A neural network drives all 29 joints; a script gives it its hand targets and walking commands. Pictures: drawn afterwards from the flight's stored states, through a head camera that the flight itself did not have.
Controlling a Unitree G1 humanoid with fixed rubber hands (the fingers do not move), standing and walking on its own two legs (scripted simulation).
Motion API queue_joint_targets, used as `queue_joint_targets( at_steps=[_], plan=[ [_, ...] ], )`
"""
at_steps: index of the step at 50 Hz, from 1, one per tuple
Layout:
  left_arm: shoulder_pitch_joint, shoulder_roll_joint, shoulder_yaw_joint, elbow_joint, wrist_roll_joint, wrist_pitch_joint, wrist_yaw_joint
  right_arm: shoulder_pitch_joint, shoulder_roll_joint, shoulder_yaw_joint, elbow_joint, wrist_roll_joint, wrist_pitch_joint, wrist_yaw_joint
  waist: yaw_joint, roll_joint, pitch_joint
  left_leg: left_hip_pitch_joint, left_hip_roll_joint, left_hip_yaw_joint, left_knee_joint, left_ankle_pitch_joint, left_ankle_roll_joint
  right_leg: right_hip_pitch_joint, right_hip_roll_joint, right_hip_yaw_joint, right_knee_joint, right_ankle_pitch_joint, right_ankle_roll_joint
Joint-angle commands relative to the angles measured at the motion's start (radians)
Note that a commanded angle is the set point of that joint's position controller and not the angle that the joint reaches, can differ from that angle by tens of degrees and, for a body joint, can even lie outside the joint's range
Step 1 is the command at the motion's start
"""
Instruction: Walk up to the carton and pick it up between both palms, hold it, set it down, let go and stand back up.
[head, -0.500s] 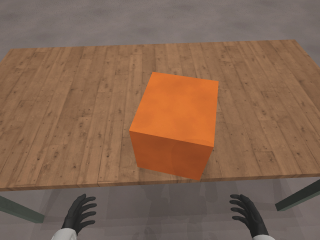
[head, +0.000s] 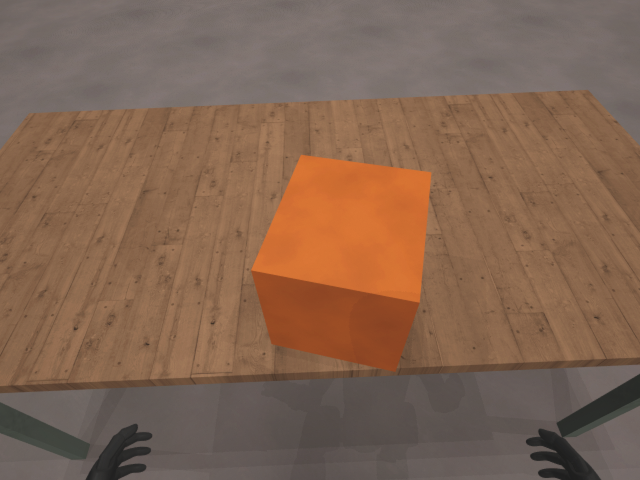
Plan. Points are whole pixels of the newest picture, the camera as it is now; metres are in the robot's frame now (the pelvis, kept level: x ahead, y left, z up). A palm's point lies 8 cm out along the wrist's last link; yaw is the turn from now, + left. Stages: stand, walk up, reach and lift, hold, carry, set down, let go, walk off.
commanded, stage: stand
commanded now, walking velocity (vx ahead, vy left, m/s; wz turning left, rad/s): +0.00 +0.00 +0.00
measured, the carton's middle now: (347, 262) +0.41 -0.04 +0.01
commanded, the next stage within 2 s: none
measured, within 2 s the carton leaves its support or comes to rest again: neither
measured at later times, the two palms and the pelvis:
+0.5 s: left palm out of the picture +0.12 +0.30 -0.09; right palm out of the picture +0.10 -0.31 -0.08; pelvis +0.01 +0.00 +0.00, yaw +0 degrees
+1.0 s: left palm out of the picture +0.10 +0.30 -0.09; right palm out of the picture +0.08 -0.31 -0.09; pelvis +0.00 +0.00 +0.00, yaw +0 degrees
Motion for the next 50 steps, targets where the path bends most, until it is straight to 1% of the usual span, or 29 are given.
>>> queue_joint_targets(
  at_steps=[1,3,4,6,7,10,12,13,14,16,20,21,22,23,24,26,29,32,33,35,36,37,38,39,41,43,44,45,50],
  plan=[
    [-0.032,0.196,0.039,-0.039,0.114,-0.036,0.0,-0.043,-0.154,-0.072,0.043,0.015,-0.015,0.014,0.053,-0.029,-0.146,0.018,0.097,-0.069,-0.011,0.182,0.03,0.083,-0.092,0.069,-0.008,0.178,-0.044],
    [-0.04,0.193,0.043,-0.021,0.115,-0.039,0.003,-0.052,-0.154,-0.068,0.053,0.02,-0.02,0.012,0.061,-0.002,-0.172,0.018,0.092,-0.06,-0.019,0.23,0.025,0.109,-0.091,0.072,0.006,0.23,-0.045],
    [-0.045,0.186,0.042,-0.004,0.114,-0.038,0.003,-0.051,-0.155,-0.058,0.049,0.017,-0.024,0.015,0.065,-0.033,-0.137,0.012,0.102,-0.065,-0.021,0.268,0.025,0.107,-0.094,0.061,0.009,0.238,-0.045],
    [-0.08,0.177,0.031,0.003,0.108,-0.033,0.003,-0.034,-0.188,-0.067,0.072,0.013,-0.019,0.014,0.045,0.023,-0.12,0.014,0.093,-0.06,-0.027,0.231,0.025,0.089,-0.101,0.074,0.001,0.245,-0.042],
    [-0.033,0.187,0.035,0.027,0.107,-0.029,0.004,-0.024,-0.166,-0.062,0.076,0.015,-0.015,0.012,0.058,-0.028,-0.143,0.03,0.111,-0.067,-0.018,0.266,0.033,0.095,-0.095,0.066,-0.005,0.259,-0.044],
    [-0.069,0.198,0.032,0.049,0.119,-0.036,0.006,-0.044,-0.166,-0.07,0.067,0.022,-0.014,0.008,0.044,-0.004,-0.148,0.061,0.097,-0.052,-0.009,0.294,0.024,0.09,-0.096,0.067,-0.001,0.296,-0.045],
    [-0.069,0.211,0.038,0.072,0.11,-0.034,0.005,-0.021,-0.183,-0.071,0.082,0.013,-0.013,0.007,0.053,-0.004,-0.13,0.051,0.104,-0.063,-0.029,0.289,0.032,0.098,-0.091,0.074,0.0,0.254,-0.046],
    [-0.052,0.214,0.037,0.076,0.111,-0.035,0.008,-0.058,-0.161,-0.062,0.068,0.011,-0.015,0.015,0.069,-0.034,-0.159,0.074,0.113,-0.074,-0.02,0.317,0.033,0.099,-0.093,0.066,0.0,0.259,-0.051],
    [-0.04,0.197,0.031,0.088,0.109,-0.031,0.006,-0.068,-0.161,-0.072,0.059,0.016,-0.014,0.01,0.065,0.003,-0.133,0.058,0.112,-0.061,-0.019,0.307,0.03,0.094,-0.095,0.064,-0.012,0.278,-0.046],
    [-0.086,0.213,0.035,0.092,0.118,-0.033,0.008,-0.056,-0.182,-0.07,0.08,0.019,-0.016,0.004,0.061,-0.02,-0.13,0.024,0.097,-0.05,-0.028,0.291,0.018,0.113,-0.095,0.068,-0.007,0.288,-0.048],
    [-0.089,0.212,0.025,0.106,0.11,-0.03,0.006,-0.028,-0.174,-0.067,0.107,0.023,-0.009,0.003,0.044,-0.01,-0.098,0.042,0.105,-0.064,-0.036,0.22,0.025,0.07,-0.101,0.085,-0.04,0.2,-0.051],
    [-0.098,0.208,0.028,0.11,0.103,-0.032,0.004,-0.031,-0.185,-0.064,0.118,0.017,-0.006,0.004,0.052,0.012,-0.099,0.027,0.104,-0.05,-0.036,0.221,0.021,0.075,-0.099,0.086,-0.034,0.208,-0.048],
    [-0.072,0.21,0.025,0.128,0.108,-0.035,0.009,-0.034,-0.167,-0.065,0.097,0.022,-0.011,0.005,0.046,0.002,-0.094,0.038,0.106,-0.062,-0.045,0.217,0.023,0.075,-0.098,0.082,-0.037,0.213,-0.05],
    [-0.069,0.199,0.025,0.138,0.107,-0.04,0.011,-0.049,-0.158,-0.061,0.11,0.014,-0.013,0.002,0.071,-0.021,-0.106,0.027,0.11,-0.074,-0.033,0.233,0.033,0.083,-0.105,0.082,-0.035,0.225,-0.049],
    [-0.083,0.217,0.025,0.138,0.11,-0.046,0.011,-0.056,-0.156,-0.056,0.105,0.017,-0.012,0.008,0.057,0.012,-0.118,0.027,0.109,-0.056,-0.041,0.224,0.029,0.093,-0.109,0.095,-0.028,0.234,-0.057],
    [-0.089,0.202,0.021,0.151,0.11,-0.038,0.005,-0.066,-0.156,-0.062,0.113,0.021,-0.017,0.007,0.053,-0.034,-0.12,0.028,0.102,-0.064,-0.039,0.223,0.027,0.093,-0.098,0.072,-0.028,0.271,-0.043],
    [-0.069,0.227,0.03,0.171,0.104,-0.034,0.005,-0.078,-0.179,-0.062,0.118,0.013,-0.011,0.013,0.07,-0.014,-0.122,0.051,0.108,-0.065,-0.05,0.209,0.031,0.095,-0.092,0.065,-0.039,0.216,-0.047],
    [-0.082,0.206,0.016,0.165,0.105,-0.041,0.004,-0.057,-0.196,-0.07,0.125,0.022,-0.017,0.009,0.06,-0.014,-0.101,0.045,0.104,-0.06,-0.048,0.227,0.03,0.082,-0.096,0.082,-0.047,0.274,-0.051],
    [-0.119,0.234,0.021,0.179,0.112,-0.042,0.009,-0.051,-0.174,-0.064,0.134,0.018,-0.012,0.008,0.039,-0.038,-0.087,0.05,0.109,-0.07,-0.064,0.227,0.033,0.077,-0.097,0.079,-0.038,0.278,-0.046],
    [-0.082,0.19,0.017,0.179,0.101,-0.04,0.007,-0.07,-0.19,-0.063,0.134,0.014,-0.012,0.002,0.065,0.018,-0.097,0.048,0.112,-0.058,-0.036,0.25,0.036,0.064,-0.099,0.087,-0.045,0.275,-0.048],
    [-0.099,0.212,0.014,0.189,0.103,-0.042,0.007,-0.054,-0.184,-0.062,0.142,0.014,-0.012,0.001,0.05,0.002,-0.109,0.059,0.105,-0.07,-0.049,0.25,0.036,0.085,-0.096,0.073,-0.036,0.248,-0.049],
    [-0.081,0.225,0.022,0.193,0.102,-0.044,0.012,-0.045,-0.166,-0.054,0.143,0.015,-0.009,0.006,0.064,-0.008,-0.115,0.058,0.113,-0.063,-0.057,0.264,0.029,0.086,-0.101,0.098,-0.039,0.275,-0.053],
    [-0.112,0.221,0.019,0.198,0.104,-0.041,0.007,-0.026,-0.159,-0.054,0.146,0.02,-0.009,0.007,0.039,0.0,-0.113,0.058,0.116,-0.06,-0.057,0.277,0.03,0.088,-0.1,0.082,-0.027,0.28,-0.055],
    [-0.094,0.222,0.022,0.196,0.102,-0.035,0.007,-0.041,-0.169,-0.06,0.146,0.016,-0.015,0.005,0.052,-0.01,-0.112,0.057,0.116,-0.073,-0.055,0.272,0.037,0.086,-0.096,0.08,-0.036,0.247,-0.055],
    [-0.118,0.228,0.016,0.205,0.105,-0.032,0.008,-0.044,-0.186,-0.063,0.151,0.012,-0.01,-0.003,0.046,0.024,-0.086,0.041,0.109,-0.064,-0.072,0.228,0.024,0.082,-0.093,0.09,-0.045,0.22,-0.046],
    [-0.116,0.226,0.019,0.211,0.104,-0.028,0.009,-0.068,-0.175,-0.059,0.143,0.012,-0.012,-0.001,0.055,-0.027,-0.059,0.005,0.117,-0.075,-0.079,0.167,0.025,0.064,-0.087,0.077,-0.058,0.163,-0.046],
    [-0.113,0.229,0.026,0.219,0.112,-0.034,0.012,-0.068,-0.165,-0.058,0.15,0.014,-0.013,0.001,0.048,0.013,-0.083,0.045,0.105,-0.06,-0.076,0.172,0.025,0.055,-0.094,0.091,-0.059,0.162,-0.056],
    [-0.112,0.227,0.029,0.218,0.111,-0.032,0.009,-0.065,-0.168,-0.056,0.16,0.012,-0.015,0.003,0.068,0.02,-0.07,0.02,0.109,-0.063,-0.07,0.18,0.026,0.07,-0.097,0.095,-0.061,0.168,-0.055],
    [-0.159,0.202,0.014,0.218,0.113,-0.028,0.005,-0.071,-0.168,-0.058,0.161,0.019,-0.013,-0.003,0.046,-0.009,-0.052,0.015,0.111,-0.071,-0.094,0.148,0.019,0.047,-0.086,0.083,-0.056,0.166,-0.046]
  ],
)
